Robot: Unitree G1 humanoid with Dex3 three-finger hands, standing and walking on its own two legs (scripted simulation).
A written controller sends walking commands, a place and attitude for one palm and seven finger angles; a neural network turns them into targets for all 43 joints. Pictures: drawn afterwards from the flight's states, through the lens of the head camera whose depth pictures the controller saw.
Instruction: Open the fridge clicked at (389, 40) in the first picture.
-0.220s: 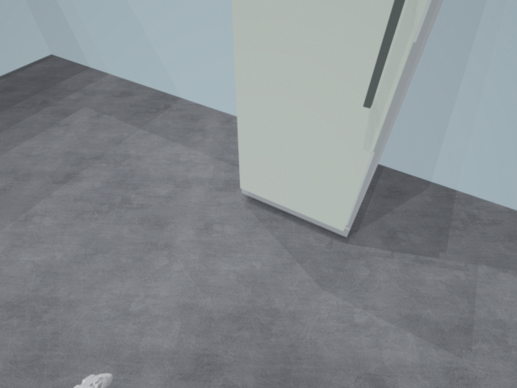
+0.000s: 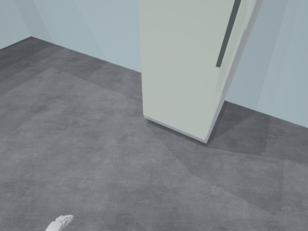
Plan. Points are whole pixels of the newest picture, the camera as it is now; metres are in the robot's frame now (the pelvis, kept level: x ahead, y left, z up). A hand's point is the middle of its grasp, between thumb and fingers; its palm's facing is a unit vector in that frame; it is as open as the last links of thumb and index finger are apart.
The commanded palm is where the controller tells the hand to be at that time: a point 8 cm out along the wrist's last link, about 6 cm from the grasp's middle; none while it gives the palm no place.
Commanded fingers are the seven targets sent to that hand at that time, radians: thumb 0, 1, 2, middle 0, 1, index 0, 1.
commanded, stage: stand and wait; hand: right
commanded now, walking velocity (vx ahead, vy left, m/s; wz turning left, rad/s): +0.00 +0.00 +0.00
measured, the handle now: (231, 23) +0.89 -0.29 +0.17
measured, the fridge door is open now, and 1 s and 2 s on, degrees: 0 0 0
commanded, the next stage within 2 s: look at it before walking up in 0.64 s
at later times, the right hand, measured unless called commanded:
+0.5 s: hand out of the picture +0.06 -0.23 -0.15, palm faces -0.03 +0.94 -0.33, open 7.4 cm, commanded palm none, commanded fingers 0.00 -0.90 -0.90 0.20 0.30 0.20 0.30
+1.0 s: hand out of the picture +0.05 -0.23 -0.15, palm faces -0.02 +0.95 -0.32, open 7.4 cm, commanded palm none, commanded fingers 0.00 -0.90 -0.90 0.20 0.30 0.20 0.30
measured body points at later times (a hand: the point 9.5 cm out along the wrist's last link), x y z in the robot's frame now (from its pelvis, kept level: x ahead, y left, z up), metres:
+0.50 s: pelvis -0.01 +0.02 +0.01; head -0.01 +0.02 +0.46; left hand +0.06 +0.31 -0.13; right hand +0.06 -0.28 -0.13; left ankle -0.01 +0.14 -0.74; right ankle -0.01 -0.11 -0.74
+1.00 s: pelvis -0.02 +0.02 +0.01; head -0.02 +0.02 +0.46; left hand +0.05 +0.31 -0.13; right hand +0.05 -0.27 -0.13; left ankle -0.01 +0.14 -0.74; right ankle -0.01 -0.11 -0.74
